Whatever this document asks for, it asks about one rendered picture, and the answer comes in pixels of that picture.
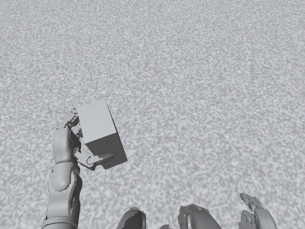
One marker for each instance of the carton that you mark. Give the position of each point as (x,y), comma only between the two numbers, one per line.
(99,132)

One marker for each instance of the right robot hand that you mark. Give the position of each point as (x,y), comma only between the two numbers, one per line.
(261,219)

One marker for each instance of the left robot hand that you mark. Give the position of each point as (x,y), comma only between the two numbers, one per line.
(67,146)

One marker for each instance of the left robot arm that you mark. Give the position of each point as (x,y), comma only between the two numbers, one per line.
(64,187)

